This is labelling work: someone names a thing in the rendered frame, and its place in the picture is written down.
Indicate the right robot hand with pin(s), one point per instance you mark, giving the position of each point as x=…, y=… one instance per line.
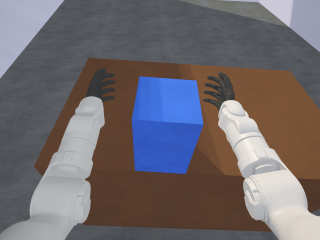
x=225, y=89

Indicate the right robot upper arm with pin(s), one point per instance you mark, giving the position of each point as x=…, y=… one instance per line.
x=277, y=199

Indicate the left robot hand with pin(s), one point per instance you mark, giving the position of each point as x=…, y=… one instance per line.
x=95, y=88

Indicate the carton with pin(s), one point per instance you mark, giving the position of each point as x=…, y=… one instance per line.
x=166, y=124

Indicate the right robot forearm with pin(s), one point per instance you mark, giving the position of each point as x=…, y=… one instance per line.
x=253, y=153

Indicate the left robot upper arm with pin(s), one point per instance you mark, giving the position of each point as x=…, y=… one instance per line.
x=59, y=204

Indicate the pedestal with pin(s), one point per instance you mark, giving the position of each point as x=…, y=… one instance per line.
x=210, y=196

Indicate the left robot forearm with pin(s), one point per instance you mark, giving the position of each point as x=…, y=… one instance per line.
x=74, y=156

